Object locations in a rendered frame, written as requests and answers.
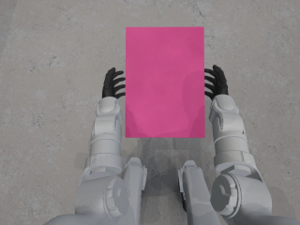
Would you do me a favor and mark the robot right upper arm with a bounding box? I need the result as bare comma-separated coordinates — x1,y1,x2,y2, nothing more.
210,172,300,225

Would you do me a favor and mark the robot left forearm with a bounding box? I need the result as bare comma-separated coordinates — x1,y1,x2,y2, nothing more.
74,97,124,209

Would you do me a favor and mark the carton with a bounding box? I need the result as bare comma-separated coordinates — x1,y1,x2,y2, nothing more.
125,26,205,138

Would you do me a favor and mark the robot left upper arm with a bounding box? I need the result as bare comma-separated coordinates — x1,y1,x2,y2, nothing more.
43,175,129,225

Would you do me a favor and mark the left robot hand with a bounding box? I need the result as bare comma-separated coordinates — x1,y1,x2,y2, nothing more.
102,67,126,99

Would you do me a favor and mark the robot right forearm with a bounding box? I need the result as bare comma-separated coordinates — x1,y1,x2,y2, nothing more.
208,94,272,201

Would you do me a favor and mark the right robot shin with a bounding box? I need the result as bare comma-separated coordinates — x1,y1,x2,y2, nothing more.
182,160,203,200

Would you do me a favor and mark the right robot hand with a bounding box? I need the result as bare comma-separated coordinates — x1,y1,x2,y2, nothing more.
204,65,229,100

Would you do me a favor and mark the robot left thigh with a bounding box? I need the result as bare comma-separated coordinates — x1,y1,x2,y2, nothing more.
115,162,147,225

